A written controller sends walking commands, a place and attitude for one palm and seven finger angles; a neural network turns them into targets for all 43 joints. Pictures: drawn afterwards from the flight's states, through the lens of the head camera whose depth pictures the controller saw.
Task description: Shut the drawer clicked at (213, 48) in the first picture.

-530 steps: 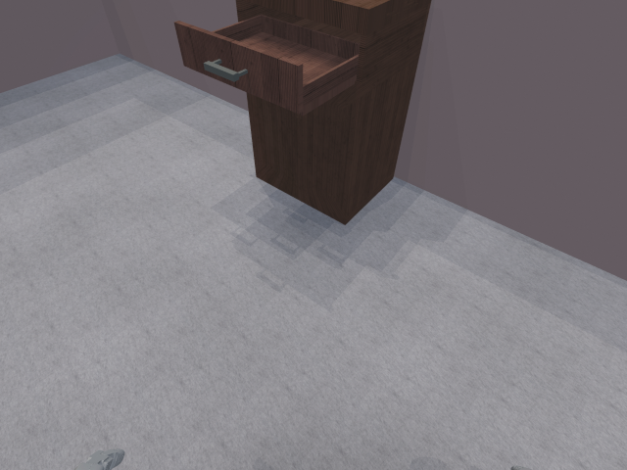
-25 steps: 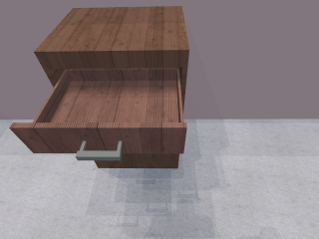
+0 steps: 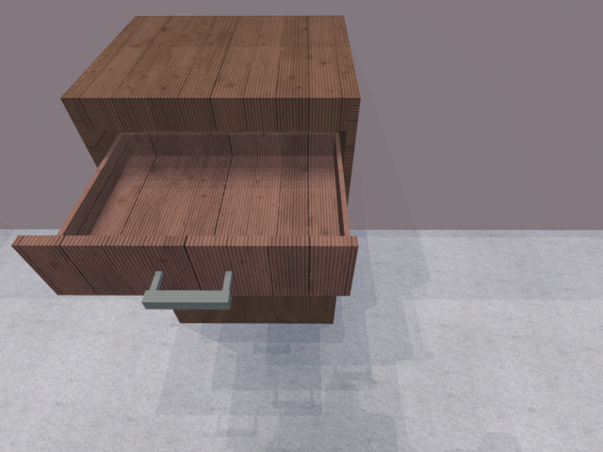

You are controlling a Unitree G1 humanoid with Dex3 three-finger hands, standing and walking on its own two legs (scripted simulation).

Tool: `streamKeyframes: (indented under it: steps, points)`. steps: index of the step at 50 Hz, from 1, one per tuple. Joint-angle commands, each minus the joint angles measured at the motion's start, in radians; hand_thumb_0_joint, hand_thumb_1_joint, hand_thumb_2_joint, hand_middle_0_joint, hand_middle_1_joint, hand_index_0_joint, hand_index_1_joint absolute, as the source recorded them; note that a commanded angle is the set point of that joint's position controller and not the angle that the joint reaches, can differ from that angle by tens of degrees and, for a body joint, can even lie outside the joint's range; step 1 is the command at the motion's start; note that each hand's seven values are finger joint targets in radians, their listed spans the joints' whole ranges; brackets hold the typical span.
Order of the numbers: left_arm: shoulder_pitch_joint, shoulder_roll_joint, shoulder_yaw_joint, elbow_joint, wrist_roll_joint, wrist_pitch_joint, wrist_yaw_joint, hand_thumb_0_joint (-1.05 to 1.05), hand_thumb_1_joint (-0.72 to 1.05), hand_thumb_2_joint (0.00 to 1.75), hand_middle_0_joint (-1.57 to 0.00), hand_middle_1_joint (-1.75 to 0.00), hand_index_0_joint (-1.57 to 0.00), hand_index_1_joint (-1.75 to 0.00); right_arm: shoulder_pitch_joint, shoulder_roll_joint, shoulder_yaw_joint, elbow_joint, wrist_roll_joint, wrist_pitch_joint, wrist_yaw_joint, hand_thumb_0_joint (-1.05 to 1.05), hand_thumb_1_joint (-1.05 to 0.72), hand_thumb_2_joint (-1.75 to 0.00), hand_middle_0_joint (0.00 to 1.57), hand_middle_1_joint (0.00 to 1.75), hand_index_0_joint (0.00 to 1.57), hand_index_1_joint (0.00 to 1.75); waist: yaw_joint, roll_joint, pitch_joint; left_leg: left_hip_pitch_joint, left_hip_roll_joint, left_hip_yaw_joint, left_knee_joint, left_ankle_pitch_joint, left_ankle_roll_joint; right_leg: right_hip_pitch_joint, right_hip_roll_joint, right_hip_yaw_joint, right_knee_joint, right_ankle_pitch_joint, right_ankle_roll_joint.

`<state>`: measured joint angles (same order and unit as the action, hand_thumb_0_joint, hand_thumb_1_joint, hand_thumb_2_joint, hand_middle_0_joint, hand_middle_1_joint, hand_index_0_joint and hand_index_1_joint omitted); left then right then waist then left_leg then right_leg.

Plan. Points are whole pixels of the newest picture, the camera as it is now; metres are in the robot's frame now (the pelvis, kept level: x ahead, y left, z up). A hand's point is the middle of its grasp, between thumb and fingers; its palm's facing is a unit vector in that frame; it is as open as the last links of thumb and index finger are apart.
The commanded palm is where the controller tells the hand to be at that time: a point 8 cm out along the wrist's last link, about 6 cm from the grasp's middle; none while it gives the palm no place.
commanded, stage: shuffle to correct the standing spot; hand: left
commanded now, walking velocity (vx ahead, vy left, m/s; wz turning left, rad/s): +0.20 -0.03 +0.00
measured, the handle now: (190, 288) +0.35 +0.20 -0.01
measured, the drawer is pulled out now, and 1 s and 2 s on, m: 0.30 0.30 0.30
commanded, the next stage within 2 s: come to a stop and stand still in 0.12 s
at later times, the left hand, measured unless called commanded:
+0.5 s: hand out of the picture +0.08 +0.18 -0.16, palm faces +0.08 -0.96 -0.27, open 7.3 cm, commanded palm none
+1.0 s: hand out of the picture +0.02 +0.15 -0.16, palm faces +0.03 -0.98 -0.19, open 7.3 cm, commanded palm none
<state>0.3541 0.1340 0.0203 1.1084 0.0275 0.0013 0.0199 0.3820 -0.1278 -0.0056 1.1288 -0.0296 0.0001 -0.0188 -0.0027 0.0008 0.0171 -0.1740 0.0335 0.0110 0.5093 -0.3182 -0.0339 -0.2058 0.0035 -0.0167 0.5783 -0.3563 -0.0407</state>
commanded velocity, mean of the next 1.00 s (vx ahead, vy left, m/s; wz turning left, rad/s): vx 0.01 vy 0.01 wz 0.00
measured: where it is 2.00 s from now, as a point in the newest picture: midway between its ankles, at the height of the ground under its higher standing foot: outside the picture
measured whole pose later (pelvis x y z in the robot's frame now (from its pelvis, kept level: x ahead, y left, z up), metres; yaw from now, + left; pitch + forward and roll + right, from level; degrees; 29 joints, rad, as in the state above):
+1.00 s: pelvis +0.04 -0.01 +0.01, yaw +0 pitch -3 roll +1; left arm 0.31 0.14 0.00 1.10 0.02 -0.01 0.03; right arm 0.29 -0.13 0.00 1.12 -0.02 0.01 -0.02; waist 0.01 0.00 0.06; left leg -0.14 0.06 0.08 0.41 -0.22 -0.04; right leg -0.14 0.02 -0.07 0.45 -0.27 -0.06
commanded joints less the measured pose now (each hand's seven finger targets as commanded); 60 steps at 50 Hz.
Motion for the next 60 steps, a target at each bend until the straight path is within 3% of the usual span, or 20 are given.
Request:
streamKeyframes:
  steps: [1,7,11,13,14,16,17,18,20,21,22,23,24,25,29,31,33,35,43,60]
  points:
    - [0.054,0.086,0.016,-0.037,-0.005,-0.029,0.000,0.00,0.90,0.90,-0.20,-0.30,-0.20,-0.30,0.066,-0.077,-0.008,-0.029,0.009,-0.033,-0.009,0.00,-0.90,-0.90,0.20,0.30,0.20,0.30,0.006,0.039,0.163,-0.084,0.055,-0.071,-0.114,-0.027,0.096,-0.112,-0.057,0.081,-0.119,-0.090,-0.047]
    - [0.103,0.106,0.024,-0.013,-0.011,-0.051,0.005,0.00,0.90,0.90,-0.20,-0.30,-0.20,-0.30,0.064,-0.076,-0.008,-0.028,0.015,-0.057,-0.020,0.00,-0.90,-0.90,0.20,0.30,0.20,0.30,0.013,-0.025,0.024,-0.030,0.038,0.008,0.035,0.321,0.087,0.036,-0.098,0.075,-0.031,0.411,-0.063]
    - [0.133,0.144,0.039,0.001,-0.012,-0.050,0.012,0.00,0.90,0.90,-0.20,-0.30,-0.20,-0.30,0.024,-0.062,-0.012,-0.044,0.016,-0.056,-0.022,0.00,-0.90,-0.90,0.20,0.30,0.20,0.30,0.017,-0.120,0.030,-0.136,-0.013,0.078,0.115,0.158,0.063,0.146,-0.164,0.141,-0.040,0.695,-0.098]
    - [0.082,0.132,0.032,-0.009,-0.012,-0.044,0.017,0.00,0.90,0.90,-0.20,-0.30,-0.20,-0.30,0.042,-0.051,-0.008,-0.029,0.016,-0.054,-0.026,0.00,-0.90,-0.90,0.20,0.30,0.20,0.30,-0.016,-0.077,0.039,-0.043,-0.008,0.073,0.023,0.216,0.060,0.090,-0.145,0.092,0.024,0.849,-0.079]
    - [0.052,0.114,0.024,-0.022,-0.015,-0.045,0.018,0.00,0.90,0.90,-0.20,-0.30,-0.20,-0.30,0.080,-0.069,-0.010,-0.008,0.013,-0.056,-0.030,0.00,-0.90,-0.90,0.20,0.30,0.20,0.30,-0.037,0.012,0.012,0.072,0.023,0.050,0.001,0.435,0.073,0.027,-0.109,0.034,0.104,0.881,-0.045]
    - [-0.026,0.079,0.015,-0.053,-0.026,-0.050,0.026,0.00,0.90,0.90,-0.20,-0.30,-0.20,-0.30,0.173,-0.121,-0.024,0.024,0.013,-0.050,-0.044,0.00,-0.90,-0.90,0.20,0.30,0.20,0.30,-0.068,0.216,-0.023,0.252,0.158,-0.077,0.003,1.055,0.147,-0.129,-0.039,-0.047,0.243,0.491,0.010]
    - [-0.053,0.058,0.013,-0.066,-0.032,-0.043,0.031,0.00,0.90,0.90,-0.20,-0.30,-0.20,-0.30,0.156,-0.130,-0.020,0.030,0.015,-0.042,-0.045,0.00,-0.90,-0.90,0.20,0.30,0.20,0.30,-0.046,0.270,0.012,0.276,0.224,-0.126,-0.041,1.299,0.180,-0.189,-0.023,-0.047,0.236,0.007,0.013]
    - [-0.051,0.045,0.015,-0.068,-0.033,-0.030,0.030,0.00,0.90,0.90,-0.20,-0.30,-0.20,-0.30,0.091,-0.132,-0.018,0.016,0.013,-0.030,-0.042,0.00,-0.90,-0.90,0.20,0.30,0.20,0.30,-0.014,0.230,0.059,0.256,0.236,-0.107,-0.043,1.368,0.176,-0.188,-0.035,-0.044,0.142,-0.147,0.011]
    - [0.015,0.055,0.022,-0.049,-0.027,-0.024,0.024,0.00,0.90,0.90,-0.20,-0.30,-0.20,-0.30,-0.003,-0.138,-0.024,-0.028,0.015,-0.021,-0.043,0.00,-0.90,-0.90,0.20,0.30,0.20,0.30,0.026,0.127,0.093,0.230,0.167,-0.031,0.028,1.201,0.114,-0.086,-0.030,-0.066,-0.117,0.085,0.021]
    - [0.067,0.093,0.033,-0.029,-0.019,-0.030,0.026,0.00,0.90,0.90,-0.20,-0.30,-0.20,-0.30,-0.029,-0.139,-0.027,-0.051,0.025,-0.016,-0.045,0.00,-0.90,-0.90,0.20,0.30,0.20,0.30,0.039,0.048,0.076,0.120,0.111,-0.007,0.084,0.982,0.078,0.029,-0.058,-0.017,-0.139,0.492,0.012]
    - [0.095,0.140,0.040,-0.014,-0.016,-0.036,0.031,0.00,0.90,0.90,-0.20,-0.30,-0.20,-0.30,-0.037,-0.111,-0.027,-0.071,0.032,-0.012,-0.043,0.00,-0.90,-0.90,0.20,0.30,0.20,0.30,0.037,-0.038,0.047,-0.020,0.064,0.017,0.085,0.621,0.045,0.141,-0.139,0.066,-0.088,0.864,-0.021]
    - [0.085,0.154,0.035,-0.013,-0.015,-0.033,0.032,0.00,0.90,0.90,-0.20,-0.30,-0.20,-0.30,-0.039,-0.079,-0.026,-0.071,0.038,-0.006,-0.037,0.00,-0.90,-0.90,0.20,0.30,0.20,0.30,0.025,-0.071,0.027,-0.063,0.019,0.035,0.067,0.193,0.023,0.166,-0.240,0.104,-0.098,1.025,-0.066]
    - [0.057,0.164,0.028,-0.021,-0.011,-0.027,0.033,0.00,0.90,0.90,-0.20,-0.30,-0.20,-0.30,-0.070,-0.048,-0.025,-0.073,0.036,0.003,-0.034,0.00,-0.90,-0.90,0.20,0.30,0.20,0.30,0.021,-0.162,0.068,-0.093,0.006,0.042,0.099,-0.088,0.019,0.142,-0.272,0.116,-0.121,1.111,-0.093]
    - [0.043,0.159,0.024,-0.032,-0.004,-0.024,0.033,0.00,0.90,0.90,-0.20,-0.30,-0.20,-0.30,-0.067,-0.038,-0.028,-0.083,0.035,0.008,-0.035,0.00,-0.90,-0.90,0.20,0.30,0.20,0.30,0.020,-0.205,0.076,-0.110,0.006,0.040,0.130,-0.185,0.024,0.128,-0.288,0.128,-0.131,1.135,-0.113]
    - [-0.012,0.163,0.016,-0.070,-0.009,-0.021,0.038,0.00,0.90,0.90,-0.20,-0.30,-0.20,-0.30,-0.066,-0.052,-0.024,-0.078,0.034,0.008,-0.026,0.00,-0.90,-0.90,0.20,0.30,0.20,0.30,0.001,-0.162,-0.005,-0.080,-0.001,0.046,0.007,-0.055,0.018,0.168,-0.236,0.095,-0.086,1.049,-0.101]
    - [-0.043,0.166,0.015,-0.088,-0.021,-0.016,0.038,0.00,0.90,0.90,-0.20,-0.30,-0.20,-0.30,-0.047,-0.071,-0.026,-0.065,0.027,0.006,-0.024,0.00,-0.90,-0.90,0.20,0.30,0.20,0.30,-0.012,-0.091,-0.044,0.050,0.010,0.054,-0.104,0.205,0.018,0.096,-0.201,0.078,-0.062,0.829,-0.068]
    - [-0.048,0.149,0.014,-0.105,-0.022,-0.013,0.033,0.00,0.90,0.90,-0.20,-0.30,-0.20,-0.30,-0.063,-0.111,-0.028,-0.072,0.019,0.000,-0.022,0.00,-0.90,-0.90,0.20,0.30,0.20,0.30,0.002,0.018,-0.075,0.142,0.087,0.015,-0.074,0.486,0.044,0.022,-0.149,0.050,-0.081,0.586,-0.023]
    - [-0.044,0.143,0.013,-0.102,-0.011,-0.010,0.031,0.00,0.90,0.90,-0.20,-0.30,-0.20,-0.30,-0.093,-0.104,-0.024,-0.075,0.021,0.012,-0.015,0.00,-0.90,-0.90,0.20,0.30,0.20,0.30,0.013,-0.029,-0.003,0.092,0.089,0.032,-0.083,0.308,0.038,-0.020,-0.140,0.077,-0.174,0.359,-0.011]
    - [-0.018,0.127,-0.002,-0.050,-0.010,-0.022,0.019,0.00,0.90,0.90,-0.20,-0.30,-0.20,-0.30,-0.050,-0.078,-0.005,-0.035,0.014,0.002,-0.006,0.00,-0.90,-0.90,0.20,0.30,0.20,0.30,0.005,-0.017,0.125,0.051,0.061,0.030,-0.140,0.112,0.039,-0.082,-0.126,0.102,-0.291,0.073,-0.020]
    - [0.062,0.066,-0.014,-0.008,-0.018,-0.030,0.021,0.00,0.90,0.90,-0.20,-0.30,-0.20,-0.30,0.034,-0.039,0.007,0.010,0.024,-0.024,-0.016,0.00,-0.90,-0.90,0.20,0.30,0.20,0.30,0.009,-0.001,0.071,0.036,0.081,0.012,-0.177,0.192,0.053,-0.017,-0.102,0.062,-0.244,0.196,-0.013]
